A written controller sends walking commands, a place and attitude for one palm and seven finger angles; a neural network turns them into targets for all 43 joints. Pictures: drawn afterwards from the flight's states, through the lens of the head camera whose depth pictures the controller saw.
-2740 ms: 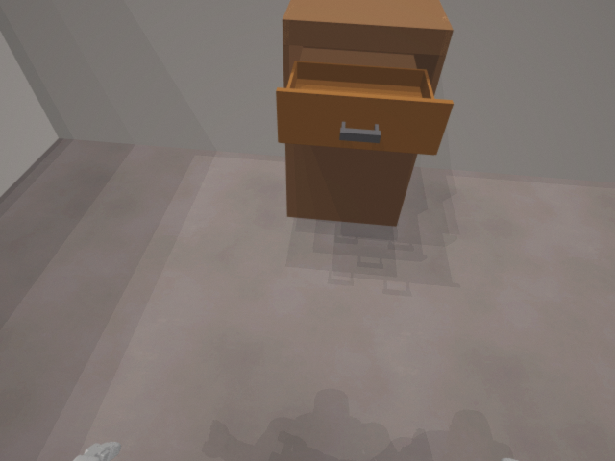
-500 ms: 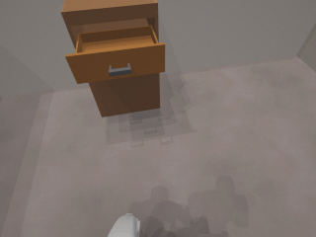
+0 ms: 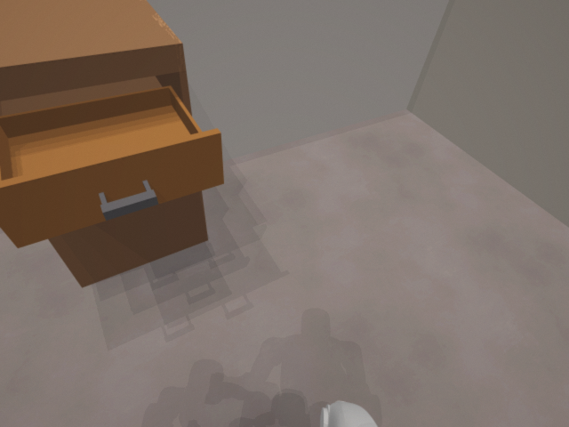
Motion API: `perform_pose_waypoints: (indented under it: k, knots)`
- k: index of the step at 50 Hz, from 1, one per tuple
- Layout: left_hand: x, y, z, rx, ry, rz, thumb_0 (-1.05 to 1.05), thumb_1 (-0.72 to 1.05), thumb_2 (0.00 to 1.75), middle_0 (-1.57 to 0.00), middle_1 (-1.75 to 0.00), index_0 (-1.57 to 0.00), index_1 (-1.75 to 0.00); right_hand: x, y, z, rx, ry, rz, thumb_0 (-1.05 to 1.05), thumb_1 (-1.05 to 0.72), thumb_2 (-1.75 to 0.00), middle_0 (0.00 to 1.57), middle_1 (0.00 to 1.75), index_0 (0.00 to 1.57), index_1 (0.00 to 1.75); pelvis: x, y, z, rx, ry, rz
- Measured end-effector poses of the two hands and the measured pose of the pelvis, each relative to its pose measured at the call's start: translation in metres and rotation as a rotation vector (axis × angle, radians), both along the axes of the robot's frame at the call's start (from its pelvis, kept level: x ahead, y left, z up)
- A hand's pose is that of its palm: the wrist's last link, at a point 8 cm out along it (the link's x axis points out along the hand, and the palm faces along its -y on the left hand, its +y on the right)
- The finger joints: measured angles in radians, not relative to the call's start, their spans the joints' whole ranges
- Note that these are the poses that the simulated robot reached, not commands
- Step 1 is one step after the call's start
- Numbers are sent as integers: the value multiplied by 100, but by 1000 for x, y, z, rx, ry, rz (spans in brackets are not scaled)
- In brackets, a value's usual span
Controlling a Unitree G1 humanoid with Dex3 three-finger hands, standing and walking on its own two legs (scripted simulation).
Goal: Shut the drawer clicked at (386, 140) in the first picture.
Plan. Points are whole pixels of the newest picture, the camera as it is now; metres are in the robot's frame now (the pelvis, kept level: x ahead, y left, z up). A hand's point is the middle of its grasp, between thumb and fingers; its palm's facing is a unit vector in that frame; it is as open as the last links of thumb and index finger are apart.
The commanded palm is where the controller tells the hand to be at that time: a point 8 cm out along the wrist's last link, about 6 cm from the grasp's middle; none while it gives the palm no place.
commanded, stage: walk to a spot facing it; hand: left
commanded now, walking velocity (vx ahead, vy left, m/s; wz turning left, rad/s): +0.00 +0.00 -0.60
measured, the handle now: (127, 197) +0.54 +0.38 -0.08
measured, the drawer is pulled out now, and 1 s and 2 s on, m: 0.30 0.30 0.30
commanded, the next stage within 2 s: none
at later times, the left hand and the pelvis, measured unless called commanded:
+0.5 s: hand (216, 365) +0.25 +0.13 -0.17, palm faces -0.26 -0.94 -0.21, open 7.4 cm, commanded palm none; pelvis +0.09 -0.01 -0.01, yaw -16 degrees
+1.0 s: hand (177, 360) +0.25 +0.20 -0.18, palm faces -0.48 -0.86 -0.20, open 7.4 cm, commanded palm none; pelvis +0.10 +0.05 +0.00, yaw -35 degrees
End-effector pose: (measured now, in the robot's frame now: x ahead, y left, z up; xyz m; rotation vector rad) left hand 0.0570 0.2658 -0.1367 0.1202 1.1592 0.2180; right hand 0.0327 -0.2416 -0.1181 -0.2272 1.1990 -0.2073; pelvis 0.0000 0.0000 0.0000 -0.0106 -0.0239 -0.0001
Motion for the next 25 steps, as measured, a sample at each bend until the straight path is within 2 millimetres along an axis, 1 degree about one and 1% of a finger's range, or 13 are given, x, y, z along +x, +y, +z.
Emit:
perform_pose_waypoints:
  k: [3,7,11,14,16,18,21,25]
  knots:
    - [51,-3,5,-3,-38,-71,1,91,90,-19,-30,-19,-30,-30,0,-3,-3,94,-73,0,-92,-90,20,30,20,30,14,6,0,3,1,-34]
    - [106,-21,5,-21,-45,-174,1,91,90,-19,-30,-19,-30,-60,8,-9,17,194,-163,0,-92,-90,20,30,20,29,33,8,-3,7,0,-80]
    - [154,-51,-1,-37,-39,-282,1,91,90,-19,-30,-19,-30,-77,17,-19,57,263,-255,0,-91,-90,20,30,20,30,52,3,-10,14,1,-138]
    - [185,-76,-8,-41,-56,-353,1,91,90,-19,-30,-20,-30,-80,20,-31,92,295,-315,0,-91,-90,20,30,20,30,69,-7,-19,13,3,-176]
    - [201,-88,-14,-37,-94,-376,1,91,90,-19,-30,-20,-30,-76,18,-42,117,305,-340,1,-91,-90,20,30,20,30,77,-15,-29,18,3,-192]
    - [206,-94,-14,-34,-102,-377,1,90,90,-20,-30,-20,-30,-61,13,-46,120,286,-353,1,-91,-90,20,30,20,30,79,-17,-29,7,-11,-209]
    - [203,-94,-10,-19,-70,-376,1,90,90,-20,-30,-20,-30,-25,3,-43,109,197,-352,1,-91,-90,20,30,20,30,84,-18,-22,-4,-15,-240]
    - [198,-85,-5,5,-23,-389,1,90,90,-20,-30,-20,-30,28,-9,-30,80,44,-333,1,-91,-90,20,30,20,29,87,-14,-14,6,4,-280]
